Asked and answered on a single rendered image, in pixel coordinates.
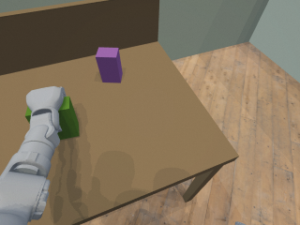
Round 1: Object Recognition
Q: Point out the sponge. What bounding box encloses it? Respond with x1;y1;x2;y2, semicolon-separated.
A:
25;96;80;140

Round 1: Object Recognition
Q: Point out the robot left upper arm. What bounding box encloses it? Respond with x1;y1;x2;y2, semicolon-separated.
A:
0;172;51;225

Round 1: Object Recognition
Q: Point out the left robot hand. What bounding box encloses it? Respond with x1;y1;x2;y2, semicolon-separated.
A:
26;86;67;132

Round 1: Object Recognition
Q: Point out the robot left forearm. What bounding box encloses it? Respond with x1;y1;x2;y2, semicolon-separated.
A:
0;106;60;185

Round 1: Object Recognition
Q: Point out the table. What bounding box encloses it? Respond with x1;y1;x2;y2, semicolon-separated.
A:
0;0;239;225

